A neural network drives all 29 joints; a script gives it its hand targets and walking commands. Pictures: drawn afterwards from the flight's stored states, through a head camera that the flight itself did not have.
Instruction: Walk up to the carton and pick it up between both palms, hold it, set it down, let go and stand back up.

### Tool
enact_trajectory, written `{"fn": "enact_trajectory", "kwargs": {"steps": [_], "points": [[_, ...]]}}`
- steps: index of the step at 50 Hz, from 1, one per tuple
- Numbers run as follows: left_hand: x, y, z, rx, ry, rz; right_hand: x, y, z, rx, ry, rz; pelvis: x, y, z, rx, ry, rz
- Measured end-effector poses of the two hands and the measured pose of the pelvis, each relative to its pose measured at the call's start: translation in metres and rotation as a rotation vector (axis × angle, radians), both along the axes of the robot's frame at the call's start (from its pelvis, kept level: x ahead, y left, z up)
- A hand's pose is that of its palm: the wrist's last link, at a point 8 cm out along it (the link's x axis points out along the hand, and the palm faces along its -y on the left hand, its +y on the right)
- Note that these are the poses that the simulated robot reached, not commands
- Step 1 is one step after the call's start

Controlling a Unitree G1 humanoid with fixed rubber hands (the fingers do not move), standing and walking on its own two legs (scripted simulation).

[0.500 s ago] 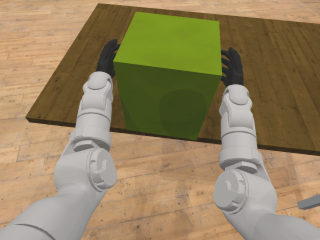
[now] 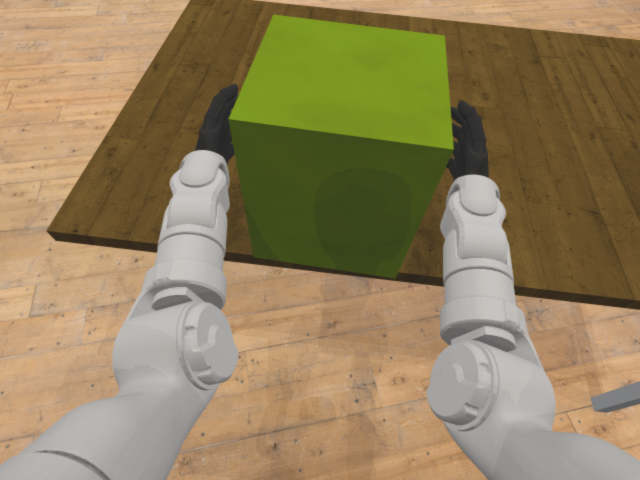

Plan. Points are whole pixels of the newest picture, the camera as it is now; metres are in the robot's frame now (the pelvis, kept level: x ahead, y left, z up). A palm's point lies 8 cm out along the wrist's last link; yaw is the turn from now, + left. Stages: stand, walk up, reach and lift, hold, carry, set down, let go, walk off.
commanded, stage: set down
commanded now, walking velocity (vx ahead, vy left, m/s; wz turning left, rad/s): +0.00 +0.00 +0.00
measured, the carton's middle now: (339, 157) +0.48 -0.05 +0.10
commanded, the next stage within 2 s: none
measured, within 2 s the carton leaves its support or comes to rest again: neither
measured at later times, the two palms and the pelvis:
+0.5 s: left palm (218, 150) +0.49 +0.11 +0.11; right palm (458, 174) +0.43 -0.20 +0.11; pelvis +0.00 +0.00 -0.01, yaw -5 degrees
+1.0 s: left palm (162, 89) +0.46 +0.14 +0.22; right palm (555, 135) +0.39 -0.25 +0.21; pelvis -0.04 +0.01 -0.01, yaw -5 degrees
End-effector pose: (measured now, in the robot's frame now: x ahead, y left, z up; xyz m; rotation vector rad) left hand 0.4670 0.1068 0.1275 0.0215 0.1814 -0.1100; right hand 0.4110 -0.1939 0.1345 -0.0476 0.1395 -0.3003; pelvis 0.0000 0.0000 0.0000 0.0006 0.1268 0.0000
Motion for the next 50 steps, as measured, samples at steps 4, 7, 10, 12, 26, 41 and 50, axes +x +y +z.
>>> {"fn": "enact_trajectory", "kwargs": {"steps": [4,7,10,12,26,41,50], "points": [[0.001,0.0,-0.005,0.005,0.015,-0.004,0.002,-0.001,-0.007,0.003,0.018,0.006,0.002,0.0,0.0,0.0,0.008,-0.004],[0.003,0.0,-0.009,0.007,0.018,-0.002,0.004,-0.002,-0.01,0.01,0.018,0.011,0.003,0.0,0.0,0.0,0.02,-0.013],[0.005,0.0,-0.014,0.013,0.026,0.0,0.006,-0.002,-0.015,0.022,0.023,0.015,0.004,0.0,0.0,-0.001,0.038,-0.024],[0.006,-0.001,-0.018,0.012,0.036,0.001,0.007,-0.003,-0.018,0.028,0.034,0.018,0.004,0.0,-0.001,0.0,0.051,-0.031],[0.021,0.002,-0.015,0.017,0.029,0.026,0.016,-0.002,-0.021,0.051,0.081,0.002,-0.003,0.002,-0.006,-0.006,0.214,-0.083],[0.002,0.048,0.047,0.054,0.034,0.072,-0.015,-0.036,0.028,0.073,0.124,-0.08,-0.027,0.016,-0.01,-0.022,0.15,-0.077],[-0.004,0.037,0.09,0.011,-0.022,0.047,-0.026,-0.054,0.077,0.057,0.095,-0.058,-0.045,0.012,-0.015,-0.019,0.153,-0.074]]}}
